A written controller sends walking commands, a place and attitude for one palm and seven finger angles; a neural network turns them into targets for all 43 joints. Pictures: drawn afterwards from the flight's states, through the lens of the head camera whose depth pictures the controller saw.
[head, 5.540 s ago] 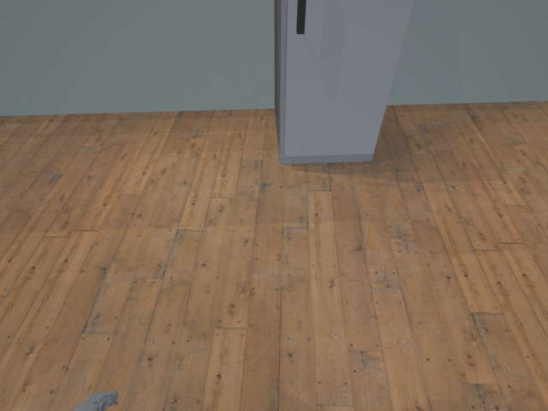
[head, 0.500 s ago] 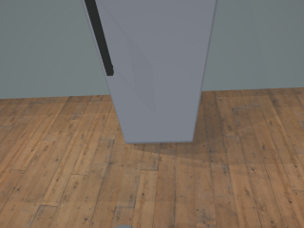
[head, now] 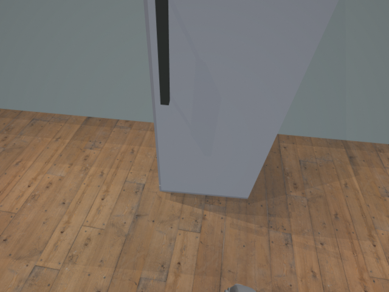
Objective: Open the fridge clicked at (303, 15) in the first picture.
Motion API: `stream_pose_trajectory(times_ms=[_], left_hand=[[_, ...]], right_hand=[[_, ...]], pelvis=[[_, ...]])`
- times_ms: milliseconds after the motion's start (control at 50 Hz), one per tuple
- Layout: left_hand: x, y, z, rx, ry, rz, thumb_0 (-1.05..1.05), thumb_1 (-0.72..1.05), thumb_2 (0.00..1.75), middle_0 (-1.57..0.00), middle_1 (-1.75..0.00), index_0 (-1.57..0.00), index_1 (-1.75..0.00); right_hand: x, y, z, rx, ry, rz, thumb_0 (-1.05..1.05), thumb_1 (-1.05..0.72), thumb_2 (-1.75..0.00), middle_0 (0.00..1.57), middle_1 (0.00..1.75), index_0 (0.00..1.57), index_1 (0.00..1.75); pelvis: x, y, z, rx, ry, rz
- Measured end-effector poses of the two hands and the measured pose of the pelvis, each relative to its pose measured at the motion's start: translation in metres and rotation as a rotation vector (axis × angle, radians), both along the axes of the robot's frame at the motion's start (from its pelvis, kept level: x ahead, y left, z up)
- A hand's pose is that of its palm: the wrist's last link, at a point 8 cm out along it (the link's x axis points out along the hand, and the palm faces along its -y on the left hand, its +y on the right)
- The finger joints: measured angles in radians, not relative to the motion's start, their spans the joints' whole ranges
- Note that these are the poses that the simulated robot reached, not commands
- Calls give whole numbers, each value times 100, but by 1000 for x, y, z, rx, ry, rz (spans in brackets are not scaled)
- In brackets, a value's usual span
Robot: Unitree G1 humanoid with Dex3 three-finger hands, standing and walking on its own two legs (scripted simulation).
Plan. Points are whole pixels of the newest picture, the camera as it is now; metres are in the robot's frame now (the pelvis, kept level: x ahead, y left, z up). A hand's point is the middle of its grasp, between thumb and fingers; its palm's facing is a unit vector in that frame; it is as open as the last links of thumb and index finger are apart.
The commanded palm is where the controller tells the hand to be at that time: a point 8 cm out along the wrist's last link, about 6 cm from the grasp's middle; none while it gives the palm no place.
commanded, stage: take the last steps up to it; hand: left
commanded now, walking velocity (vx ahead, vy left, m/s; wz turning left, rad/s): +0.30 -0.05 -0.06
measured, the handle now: (164, 52) +0.72 +0.15 +0.14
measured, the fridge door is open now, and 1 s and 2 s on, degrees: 0 0 0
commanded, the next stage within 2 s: come to a stop and stand still in 0.44 s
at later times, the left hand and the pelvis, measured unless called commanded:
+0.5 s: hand (146, 253) +0.25 +0.14 -0.17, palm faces +0.01 -0.98 -0.21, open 7.2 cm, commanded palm none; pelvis +0.18 -0.05 -0.01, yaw -1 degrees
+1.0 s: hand (135, 254) +0.24 +0.17 -0.18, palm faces -0.01 -0.97 -0.24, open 7.3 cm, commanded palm none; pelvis +0.20 -0.03 -0.01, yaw -4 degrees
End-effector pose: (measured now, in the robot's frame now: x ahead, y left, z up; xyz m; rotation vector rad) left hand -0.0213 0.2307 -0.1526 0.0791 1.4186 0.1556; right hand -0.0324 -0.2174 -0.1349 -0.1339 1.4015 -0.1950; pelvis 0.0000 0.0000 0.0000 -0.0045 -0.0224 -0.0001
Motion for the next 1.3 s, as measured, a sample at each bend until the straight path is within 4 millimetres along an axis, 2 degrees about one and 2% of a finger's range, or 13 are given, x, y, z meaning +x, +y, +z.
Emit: stream_pose_trajectory(times_ms=[100,180,240,300,380,440,560,660,780,900,1020,1140,1300], left_hand=[[90,-6,0,7,-109,-53,1,91,90,-20,-30,-20,-30],[169,-23,0,15,-186,-121,1,92,90,-20,-30,-20,-30],[226,-38,-3,28,-255,-164,1,91,90,-20,-30,-20,-30],[259,-51,-5,43,-313,-160,1,91,90,-20,-30,-20,-30],[265,-59,2,41,-275,-129,0,91,90,-20,-30,-20,-30],[263,-53,7,68,-238,-95,-1,94,90,-20,-30,-21,-30],[256,-42,5,53,-142,-69,0,94,90,-20,-30,-20,-30],[251,-35,-13,7,-65,-19,0,92,90,-20,-30,-20,-30],[251,-33,-16,-20,15,-16,1,92,90,-20,-30,-20,-30],[255,-22,-5,32,33,-58,1,91,90,-20,-30,-20,-30],[264,-20,3,111,-49,-82,1,91,90,-20,-30,-20,-30],[245,-50,11,154,-135,-96,1,92,90,-20,-30,-20,-30],[207,-94,31,88,-76,-94,1,91,90,-20,-30,-21,-30]], right_hand=[[-16,10,-5,36,117,-65,0,-91,-90,20,30,20,30],[-16,10,-12,63,198,-120,0,-91,-90,20,30,20,30],[-6,2,-23,83,253,-150,0,-91,-90,20,30,20,30],[22,-13,-32,92,267,-153,0,-91,-90,20,30,20,30],[94,-39,-31,61,153,-113,0,-91,-90,20,30,20,30],[157,-52,-26,34,35,-71,0,-91,-90,20,30,20,30],[260,-57,-11,-3,-137,-4,0,-93,-90,20,30,20,30],[316,-40,-7,-33,-200,53,0,-93,-90,20,30,20,30],[348,-15,0,-29,-208,64,0,-93,-90,20,30,20,30],[342,-22,-2,-29,-212,20,-2,-93,-90,20,30,21,30],[297,-58,-12,-31,-172,-14,-1,-92,-90,20,30,21,30],[246,-95,-34,15,-112,-47,0,-91,-90,20,30,20,30],[189,-109,-17,55,-34,-76,0,-91,-90,20,30,20,30]], pelvis=[[34,-6,-5,13,4,-8],[67,-16,-13,18,8,-22],[98,-29,-24,15,7,-30],[121,-42,-31,9,-4,-30],[146,-48,-21,-6,-12,-25],[163,-49,-13,-15,-5,-19],[198,-41,-7,-26,4,-18],[228,-24,-13,-47,-10,-21],[241,-14,-9,-7,-10,-44],[224,-17,-5,-18,4,-63],[197,-39,-11,-7,-3,-71],[177,-70,-19,22,-25,-52],[169,-84,5,65,10,-70]])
